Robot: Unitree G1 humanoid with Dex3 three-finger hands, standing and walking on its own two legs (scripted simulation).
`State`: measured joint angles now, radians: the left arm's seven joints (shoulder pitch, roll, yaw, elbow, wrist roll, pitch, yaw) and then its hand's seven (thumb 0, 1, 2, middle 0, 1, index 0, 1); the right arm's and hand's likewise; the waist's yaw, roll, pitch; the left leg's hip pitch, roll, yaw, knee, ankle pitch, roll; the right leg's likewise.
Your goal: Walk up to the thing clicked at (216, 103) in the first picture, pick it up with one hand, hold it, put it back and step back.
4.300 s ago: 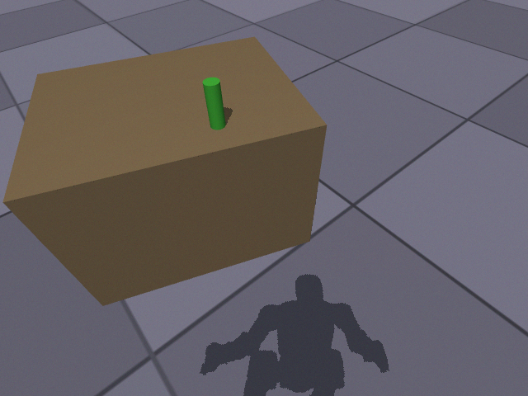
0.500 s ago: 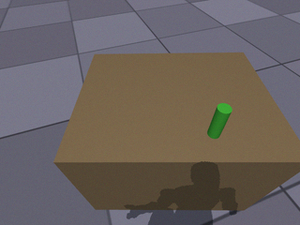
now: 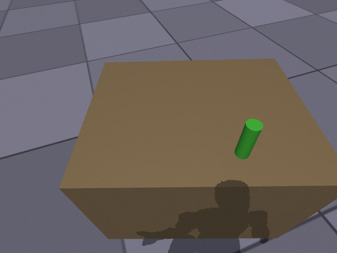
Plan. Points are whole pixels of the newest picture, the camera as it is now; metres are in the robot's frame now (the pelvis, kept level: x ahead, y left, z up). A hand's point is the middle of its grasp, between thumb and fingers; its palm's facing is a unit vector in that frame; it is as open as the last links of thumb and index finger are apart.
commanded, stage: stand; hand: right
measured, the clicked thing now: (247, 140) +0.46 -0.23 -0.06
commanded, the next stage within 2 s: rise first in 1.78 s
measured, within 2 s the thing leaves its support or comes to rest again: neither
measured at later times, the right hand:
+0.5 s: hand out of the picture +0.09 -0.26 -0.16, palm faces -0.02 +0.94 -0.33, open 7.3 cm
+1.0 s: hand out of the picture +0.07 -0.26 -0.16, palm faces -0.03 +0.94 -0.33, open 7.3 cm
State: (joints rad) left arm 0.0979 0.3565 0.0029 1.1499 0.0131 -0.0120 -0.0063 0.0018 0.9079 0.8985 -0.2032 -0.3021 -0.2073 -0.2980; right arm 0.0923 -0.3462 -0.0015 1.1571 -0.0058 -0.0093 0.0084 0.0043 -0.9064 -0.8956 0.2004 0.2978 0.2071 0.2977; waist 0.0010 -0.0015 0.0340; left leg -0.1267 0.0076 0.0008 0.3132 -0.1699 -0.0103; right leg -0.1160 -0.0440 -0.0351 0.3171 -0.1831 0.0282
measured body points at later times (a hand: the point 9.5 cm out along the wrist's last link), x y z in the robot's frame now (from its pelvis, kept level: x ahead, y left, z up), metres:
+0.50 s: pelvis +0.01 -0.01 +0.00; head +0.01 -0.01 +0.45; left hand +0.08 +0.29 -0.13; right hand +0.09 -0.31 -0.13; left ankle +0.00 +0.12 -0.75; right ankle -0.01 -0.13 -0.75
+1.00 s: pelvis +0.00 -0.01 +0.00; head +0.01 -0.01 +0.45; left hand +0.07 +0.29 -0.13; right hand +0.07 -0.31 -0.14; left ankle +0.00 +0.12 -0.75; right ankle -0.01 -0.13 -0.75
